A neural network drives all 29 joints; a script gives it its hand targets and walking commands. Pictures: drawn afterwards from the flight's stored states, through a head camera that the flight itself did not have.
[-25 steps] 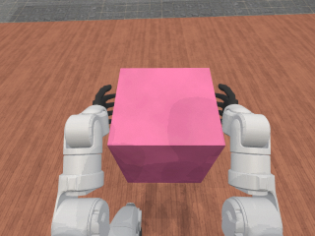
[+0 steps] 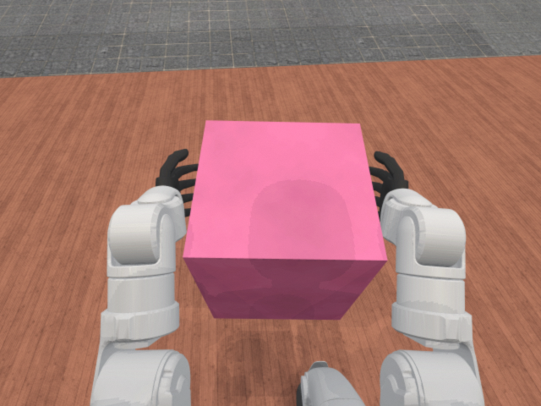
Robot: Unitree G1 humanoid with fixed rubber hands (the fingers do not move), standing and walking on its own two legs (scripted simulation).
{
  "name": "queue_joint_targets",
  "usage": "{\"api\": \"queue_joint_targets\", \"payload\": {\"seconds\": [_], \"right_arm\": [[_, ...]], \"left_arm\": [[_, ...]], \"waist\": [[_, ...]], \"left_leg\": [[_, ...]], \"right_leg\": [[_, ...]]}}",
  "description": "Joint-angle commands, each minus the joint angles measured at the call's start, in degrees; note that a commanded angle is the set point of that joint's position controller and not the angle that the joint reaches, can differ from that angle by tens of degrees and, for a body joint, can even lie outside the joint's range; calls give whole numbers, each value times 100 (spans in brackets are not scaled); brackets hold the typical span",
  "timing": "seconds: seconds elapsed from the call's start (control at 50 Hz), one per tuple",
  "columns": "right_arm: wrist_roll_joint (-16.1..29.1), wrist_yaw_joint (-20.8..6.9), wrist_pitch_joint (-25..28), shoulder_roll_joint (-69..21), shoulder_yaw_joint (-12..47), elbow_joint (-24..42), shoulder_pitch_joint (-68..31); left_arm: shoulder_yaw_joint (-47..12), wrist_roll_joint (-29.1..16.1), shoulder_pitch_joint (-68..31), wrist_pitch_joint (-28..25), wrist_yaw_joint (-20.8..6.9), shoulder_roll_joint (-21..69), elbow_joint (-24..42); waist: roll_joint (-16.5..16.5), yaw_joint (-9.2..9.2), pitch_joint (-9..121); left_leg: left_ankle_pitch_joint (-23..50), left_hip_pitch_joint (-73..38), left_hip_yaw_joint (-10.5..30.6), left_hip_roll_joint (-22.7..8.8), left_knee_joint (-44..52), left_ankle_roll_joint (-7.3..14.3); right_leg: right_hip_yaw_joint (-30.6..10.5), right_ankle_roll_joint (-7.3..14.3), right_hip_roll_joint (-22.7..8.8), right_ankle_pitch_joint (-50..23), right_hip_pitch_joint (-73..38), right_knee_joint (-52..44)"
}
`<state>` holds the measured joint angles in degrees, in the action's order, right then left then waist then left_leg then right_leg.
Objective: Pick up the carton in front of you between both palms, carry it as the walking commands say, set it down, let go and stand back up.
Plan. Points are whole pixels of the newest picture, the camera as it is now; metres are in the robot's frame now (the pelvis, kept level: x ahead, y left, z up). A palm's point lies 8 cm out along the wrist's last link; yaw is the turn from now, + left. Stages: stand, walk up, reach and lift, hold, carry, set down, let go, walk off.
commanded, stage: carry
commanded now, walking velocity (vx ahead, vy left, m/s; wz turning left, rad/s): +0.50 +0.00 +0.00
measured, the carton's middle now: (279, 230) +0.36 -0.02 +0.03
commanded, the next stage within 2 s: none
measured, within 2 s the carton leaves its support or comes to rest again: neither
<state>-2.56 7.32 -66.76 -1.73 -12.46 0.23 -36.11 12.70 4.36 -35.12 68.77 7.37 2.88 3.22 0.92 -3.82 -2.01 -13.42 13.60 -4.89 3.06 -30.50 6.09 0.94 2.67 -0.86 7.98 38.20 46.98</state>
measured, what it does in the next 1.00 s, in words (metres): goes down: right foot 0.06 m lower, then left foot 0.06 m lower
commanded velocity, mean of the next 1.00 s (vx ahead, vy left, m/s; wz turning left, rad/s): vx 0.50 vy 0.00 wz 0.00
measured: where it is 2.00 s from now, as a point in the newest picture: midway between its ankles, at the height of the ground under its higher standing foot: (271, 173)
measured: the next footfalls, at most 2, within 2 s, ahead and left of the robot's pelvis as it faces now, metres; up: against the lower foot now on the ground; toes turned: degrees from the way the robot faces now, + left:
right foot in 0.14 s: +0.27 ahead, -0.06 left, -0.06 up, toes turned -1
left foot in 0.64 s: +0.59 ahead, +0.01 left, -0.11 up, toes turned +1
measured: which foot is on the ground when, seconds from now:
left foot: down 0.00-0.16, up 0.18-0.62, down 0.64-1.00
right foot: up 0.00-0.12, down 0.14-0.64, up 0.66-1.00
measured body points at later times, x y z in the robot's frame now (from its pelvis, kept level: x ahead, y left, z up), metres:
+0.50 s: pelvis +0.33 -0.04 -0.06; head +0.40 -0.05 +0.38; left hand +0.69 +0.14 +0.02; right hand +0.71 -0.17 +0.01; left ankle +0.44 +0.10 -0.75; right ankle +0.24 -0.06 -0.78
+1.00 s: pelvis +0.66 -0.02 -0.12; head +0.70 -0.01 +0.33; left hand +1.03 +0.11 -0.03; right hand +1.02 -0.20 -0.02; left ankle +0.56 +0.01 -0.84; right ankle +0.78 -0.17 -0.80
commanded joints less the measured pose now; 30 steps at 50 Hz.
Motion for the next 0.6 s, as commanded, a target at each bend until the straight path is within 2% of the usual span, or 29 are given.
{"api": "queue_joint_targets", "payload": {"seconds": [0.0, 0.04, 0.06, 0.08, 0.1, 0.12, 0.14, 0.16, 0.18, 0.2, 0.22, 0.24, 0.28, 0.32, 0.36, 0.4, 0.48, 0.52, 0.54, 0.56, 0.58], "right_arm": [[2673, -1492, -27, -6076, 4201, 636, -3864], [2599, -1513, -9, -5991, 4184, 399, -3647], [2567, -1528, 1, -5958, 4182, 247, -3581], [2552, -1547, 9, -5928, 4176, 87, -3559], [2549, -1567, 23, -5903, 4159, -87, -3568], [2549, -1580, 42, -5879, 4130, -268, -3576], [2493, -1580, 48, -5886, 4072, -441, -3615], [2498, -1560, -19, -6044, 3943, -613, -3718], [2458, -1524, -20, -5995, 3886, -581, -3738], [2473, -1494, 31, -6105, 3921, -365, -3983], [2481, -1451, 89, -6257, 3915, -165, -4234], [2456, -1391, 139, -6337, 3897, 36, -4302], [2359, -1245, 186, -6379, 3887, 274, -4178], [2212, -1131, 235, -6364, 3910, 334, -3773], [2071, -1061, 290, -6292, 3986, 383, -3435], [1976, -1025, 335, -6199, 4079, 486, -3283], [1896, -999, 356, -5878, 4236, 799, -3328], [1840, -1004, 283, -5611, 4210, 803, -3211], [1801, -1014, 233, -5459, 4162, 737, -3127], [1757, -1028, 176, -5299, 4082, 638, -3054], [1715, -1050, 118, -5149, 3980, 515, -2995]], "left_arm": [[-3996, -2009, -3605, -208, -1039, 5576, 335], [-3952, -1928, -3468, -170, -1094, 5431, 203], [-3914, -1892, -3393, -152, -1128, 5352, 92], [-3856, -1854, -3304, -140, -1159, 5279, -46], [-3780, -1822, -3259, -132, -1193, 5226, -171], [-3668, -1791, -3241, -126, -1233, 5134, -286], [-3537, -1783, -3205, -114, -1270, 5029, -498], [-3444, -1739, -3291, -128, -1284, 4904, -713], [-3447, -1871, -3132, -156, -1318, 5132, -893], [-3568, -2076, -3381, -221, -1373, 5488, -652], [-3754, -2312, -3937, -256, -1418, 5777, -305], [-3936, -2548, -4403, -286, -1444, 6058, -2], [-4165, -2862, -4646, -335, -1446, 6352, 328], [-4239, -2951, -4412, -369, -1437, 6368, 444], [-4285, -2926, -4095, -407, -1446, 6298, 459], [-4336, -2884, -3874, -449, -1471, 6208, 473], [-4462, -2866, -3742, -491, -1502, 5934, 637], [-4454, -2836, -3603, -454, -1495, 5728, 549], [-4432, -2814, -3469, -425, -1490, 5617, 430], [-4399, -2794, -3369, -394, -1488, 5527, 292], [-4357, -2774, -3353, -362, -1491, 5459, 144]], "waist": [[442, -254, 2707], [517, -250, 2569], [520, -160, 2567], [465, 8, 2644], [353, 274, 2760], [42, 508, 2811], [-697, 419, 2847], [-1824, 676, 3518], [-1565, 786, 3959], [-967, 786, 3564], [-264, 675, 3174], [-115, 584, 2920], [-320, 485, 2908], [-562, 551, 3059], [-685, 676, 3190], [-694, 787, 3171], [-590, 999, 2911], [-607, 1035, 2809], [-614, 993, 2789], [-666, 864, 2814], [-645, 626, 2866]], "left_leg": [[4757, -2166, 670, -801, -66, 290], [4220, -1886, 570, -742, -310, 219], [4091, -1767, 548, -739, -658, 154], [4026, -1587, 448, -712, -1180, 49], [3694, -1204, 263, -655, -1974, -84], [2396, -351, 215, -491, -2841, -196], [-1067, 947, 119, -128, -3720, -232], [-2466, 2487, 567, 324, -5278, -501], [-2304, 2965, 758, 117, -5806, -390], [-1915, 3057, 806, -104, -5438, -264], [-1430, 2906, 825, -270, -4869, -296], [-1126, 2727, 792, -377, -4387, -352], [-899, 2334, 701, -459, -3736, -418], [-619, 2550, 535, -450, -3291, -428], [-34, 2877, 375, -415, -2846, -432], [499, 3037, 177, -306, -2330, -426], [1666, 2812, -254, 76, -657, -368], [2430, 2108, -383, 263, 222, -253], [2805, 1548, -394, 296, 518, -157], [3043, 927, -371, 258, 707, -86], [3190, 243, -307, 131, 916, -59]], "right_leg": [[737, -15, 520, -1370, -355, -1492], [775, 101, 553, -2252, -1094, -2210], [743, 176, 520, -2561, -1524, -2406], [747, 226, 499, -2759, -2118, -2603], [660, 235, 349, -3006, -2932, -2818], [238, 191, -166, -3711, -3877, -2516], [-726, 119, -1154, -6097, -4798, -1485], [-2435, 1332, -2281, -6513, -6441, -1033], [-3071, 1777, -2366, -3948, -6543, -1356], [-2951, 1585, -1915, -2192, -5709, -1809], [-2690, 1281, -1667, -1646, -4957, -2079], [-2399, 1101, -1556, -1972, -4401, -2203], [-1945, 787, -1355, -2190, -3904, -2320], [-1535, 634, -1214, -3234, -4259, -2115], [-1140, 534, -1056, -4362, -4731, -1899], [-874, 477, -830, -4855, -4964, -1798], [-460, 414, -333, -4891, -5184, -1468], [-275, 384, -212, -4424, -4902, -1145], [-172, 357, -206, -4195, -4607, -855], [-104, 309, -218, -4071, -4300, -457], [-23, 214, -233, -3860, -3960, 148]]}}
